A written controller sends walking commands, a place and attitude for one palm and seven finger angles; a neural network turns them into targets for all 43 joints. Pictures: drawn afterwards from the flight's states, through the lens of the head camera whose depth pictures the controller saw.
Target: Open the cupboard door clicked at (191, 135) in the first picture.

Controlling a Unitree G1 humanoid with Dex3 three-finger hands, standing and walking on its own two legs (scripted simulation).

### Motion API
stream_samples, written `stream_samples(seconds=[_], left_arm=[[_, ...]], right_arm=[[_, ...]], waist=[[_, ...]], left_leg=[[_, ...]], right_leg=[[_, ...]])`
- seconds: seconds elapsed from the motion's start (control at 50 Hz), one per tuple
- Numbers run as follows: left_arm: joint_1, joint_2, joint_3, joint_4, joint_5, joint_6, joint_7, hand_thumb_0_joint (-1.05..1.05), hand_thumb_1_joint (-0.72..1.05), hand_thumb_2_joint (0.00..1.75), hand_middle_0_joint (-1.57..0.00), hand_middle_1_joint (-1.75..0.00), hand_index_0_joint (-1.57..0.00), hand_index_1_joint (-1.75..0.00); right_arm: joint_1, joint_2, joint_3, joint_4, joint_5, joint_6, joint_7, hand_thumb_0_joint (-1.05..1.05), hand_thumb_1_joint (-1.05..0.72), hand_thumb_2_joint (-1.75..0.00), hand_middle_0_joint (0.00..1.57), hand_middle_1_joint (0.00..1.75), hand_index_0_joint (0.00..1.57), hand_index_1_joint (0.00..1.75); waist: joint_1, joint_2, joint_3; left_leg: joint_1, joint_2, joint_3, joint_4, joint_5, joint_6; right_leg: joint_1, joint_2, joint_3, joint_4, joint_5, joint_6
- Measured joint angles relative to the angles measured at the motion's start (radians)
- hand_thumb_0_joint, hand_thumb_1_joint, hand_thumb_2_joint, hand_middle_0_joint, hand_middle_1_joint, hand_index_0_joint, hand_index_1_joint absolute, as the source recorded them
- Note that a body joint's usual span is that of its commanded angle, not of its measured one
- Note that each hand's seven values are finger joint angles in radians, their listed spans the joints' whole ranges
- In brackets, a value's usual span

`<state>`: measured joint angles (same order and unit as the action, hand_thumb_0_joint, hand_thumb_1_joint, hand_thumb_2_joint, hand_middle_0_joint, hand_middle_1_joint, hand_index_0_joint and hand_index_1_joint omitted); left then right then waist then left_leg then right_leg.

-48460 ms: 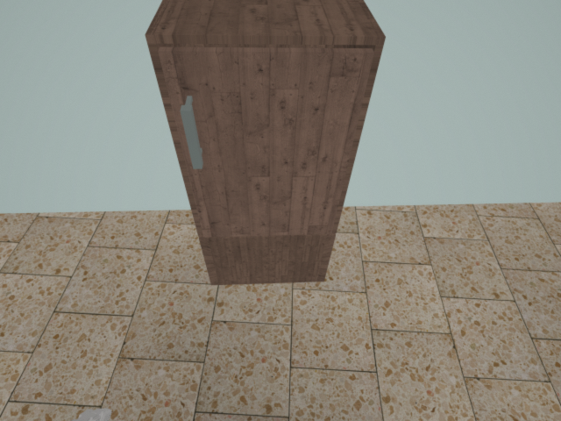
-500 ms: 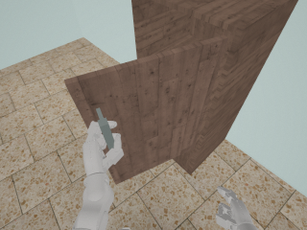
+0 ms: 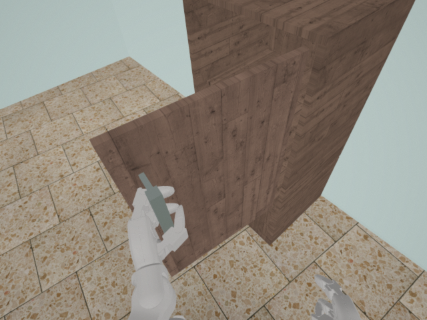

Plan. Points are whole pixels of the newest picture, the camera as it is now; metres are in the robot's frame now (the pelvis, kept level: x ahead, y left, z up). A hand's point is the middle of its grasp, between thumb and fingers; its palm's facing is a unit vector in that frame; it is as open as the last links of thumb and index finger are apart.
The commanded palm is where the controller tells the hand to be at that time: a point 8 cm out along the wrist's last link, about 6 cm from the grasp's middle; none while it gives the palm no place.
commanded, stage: open thumb and fingers to let go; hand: left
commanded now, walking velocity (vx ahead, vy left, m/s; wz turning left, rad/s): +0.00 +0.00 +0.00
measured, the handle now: (158, 208) +0.31 +0.12 +0.06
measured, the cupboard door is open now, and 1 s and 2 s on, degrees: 84 84 84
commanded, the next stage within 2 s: slide the hand sideways off the handle in 0.62 s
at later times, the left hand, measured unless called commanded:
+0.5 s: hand (174, 227) +0.27 +0.08 +0.06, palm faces +0.27 -0.96 +0.00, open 14.4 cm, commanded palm +0.23 +0.13 +0.06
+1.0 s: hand (167, 246) +0.24 +0.09 +0.06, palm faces -0.19 -0.98 +0.00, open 16.2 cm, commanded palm +0.22 +0.14 +0.06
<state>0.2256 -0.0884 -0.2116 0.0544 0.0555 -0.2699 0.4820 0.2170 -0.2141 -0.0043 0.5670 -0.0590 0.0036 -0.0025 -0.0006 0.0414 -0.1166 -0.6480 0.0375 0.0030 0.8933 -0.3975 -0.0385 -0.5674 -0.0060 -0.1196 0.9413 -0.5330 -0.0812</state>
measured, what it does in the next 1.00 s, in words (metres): shifts its weight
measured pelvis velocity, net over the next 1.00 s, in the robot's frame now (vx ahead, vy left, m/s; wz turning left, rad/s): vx -0.03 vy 0.05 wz -0.01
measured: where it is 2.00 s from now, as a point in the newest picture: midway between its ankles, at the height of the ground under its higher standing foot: outside the picture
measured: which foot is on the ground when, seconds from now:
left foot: down 0.00-1.00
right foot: down 0.00-1.00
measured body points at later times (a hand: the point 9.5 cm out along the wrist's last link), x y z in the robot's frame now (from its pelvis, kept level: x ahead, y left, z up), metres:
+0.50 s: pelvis -0.01 +0.02 +0.00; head +0.02 +0.01 +0.45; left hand +0.25 +0.13 +0.06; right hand +0.17 -0.19 -0.10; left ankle +0.03 +0.16 -0.69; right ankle -0.03 -0.06 -0.69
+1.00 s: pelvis -0.03 +0.05 +0.00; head +0.00 +0.03 +0.44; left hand +0.24 +0.14 +0.06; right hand +0.14 -0.18 -0.09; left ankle +0.03 +0.16 -0.69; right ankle -0.03 -0.06 -0.69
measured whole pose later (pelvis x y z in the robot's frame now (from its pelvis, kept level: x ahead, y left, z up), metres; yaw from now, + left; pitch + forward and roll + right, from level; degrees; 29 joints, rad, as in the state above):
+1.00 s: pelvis -0.03 +0.05 +0.00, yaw -1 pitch +7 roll -1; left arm 0.14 0.07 -0.26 0.06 -0.08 -0.26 0.03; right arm 0.24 -0.23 0.03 0.50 0.01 -0.05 -0.01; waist 0.00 0.06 -0.08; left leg -0.68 0.02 0.02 0.95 -0.39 0.01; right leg -0.59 -0.03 -0.10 0.95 -0.49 -0.03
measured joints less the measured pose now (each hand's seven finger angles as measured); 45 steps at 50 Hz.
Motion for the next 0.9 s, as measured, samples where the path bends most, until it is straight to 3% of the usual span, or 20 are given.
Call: stream_samples(seconds=[0.36, 0.58, 0.74, 0.78, 0.82, 0.86, 0.9], left_arm=[[-0.032, 0.005, -0.029, 0.023, 0.011, -0.003, 0.009, 0.0, -0.34, 0.37, -0.3, -1.17, -0.32, -1.18], [-0.064, 0.017, -0.075, 0.026, 0.027, 0.032, 0.038, -0.01, -0.49, 0.31, -0.27, -0.78, -0.27, -0.78], [-0.107, 0.014, -0.086, 0.043, 0.027, 0.057, 0.056, -0.01, -0.5, 0.3, -0.38, -0.62, -0.36, -0.66], [-0.106, 0.03, -0.075, 0.04, 0.035, 0.046, -0.007, -0.01, -0.5, 0.3, -0.38, -0.59, -0.34, -0.63], [-0.101, 0.077, -0.062, 0.033, 0.021, 0.021, -0.144, -0.01, -0.5, 0.3, -0.35, -0.54, -0.28, -0.57], [-0.098, 0.134, -0.056, 0.026, -0.019, -0.001, -0.289, -0.01, -0.5, 0.3, -0.3, -0.48, -0.22, -0.51], [-0.096, 0.17, -0.056, 0.019, -0.078, -0.006, -0.395, -0.01, -0.5, 0.3, -0.27, -0.43, -0.18, -0.46]], right_arm=[[-0.017, 0.014, 0.014, -0.024, 0.001, 0.002, 0.003, 0.01, -0.91, -0.9, 0.2, 0.3, 0.21, 0.3], [-0.017, 0.026, 0.022, -0.03, 0.002, 0.004, 0.012, 0.01, -0.9, -0.9, 0.2, 0.3, 0.21, 0.3], [-0.029, 0.027, 0.026, -0.018, 0.003, 0.0, 0.018, 0.01, -0.9, -0.9, 0.2, 0.3, 0.21, 0.3], [-0.027, 0.023, 0.029, -0.021, 0.008, -0.006, 0.022, 0.01, -0.9, -0.9, 0.2, 0.3, 0.21, 0.3], [-0.013, 0.016, 0.028, -0.034, 0.018, -0.011, 0.019, 0.01, -0.9, -0.9, 0.2, 0.3, 0.21, 0.3], [-0.001, 0.004, 0.03, -0.045, 0.033, -0.019, 0.011, 0.01, -0.9, -0.9, 0.2, 0.3, 0.21, 0.3], [0.008, -0.009, 0.033, -0.053, 0.049, -0.03, 0.001, 0.01, -0.9, -0.9, 0.2, 0.3, 0.21, 0.3]], waist=[[0.005, 0.0, 0.002], [-0.001, 0.005, 0.004], [0.006, 0.01, 0.009], [0.006, 0.006, 0.014], [0.012, 0.007, 0.015], [0.014, 0.015, 0.021], [0.011, 0.024, 0.03]], left_leg=[[-0.016, -0.004, 0.007, 0.023, -0.003, 0.011], [-0.03, -0.003, 0.014, 0.051, -0.013, 0.027], [-0.045, -0.007, 0.01, 0.068, -0.011, 0.035], [-0.052, -0.012, 0.008, 0.069, -0.007, 0.037], [-0.06, -0.015, 0.007, 0.073, -0.003, 0.04], [-0.06, -0.018, 0.005, 0.076, -0.002, 0.043], [-0.053, -0.018, 0.005, 0.075, -0.001, 0.046]], right_leg=[[-0.01, -0.006, 0.009, 0.007, 0.01, 0.019], [-0.018, -0.006, 0.017, 0.015, 0.016, 0.033], [-0.027, -0.009, 0.012, 0.025, 0.02, 0.039], [-0.034, -0.015, 0.011, 0.031, 0.021, 0.04], [-0.041, -0.018, 0.009, 0.036, 0.021, 0.041], [-0.038, -0.02, 0.007, 0.037, 0.023, 0.043], [-0.03, -0.021, 0.007, 0.031, 0.027, 0.047]])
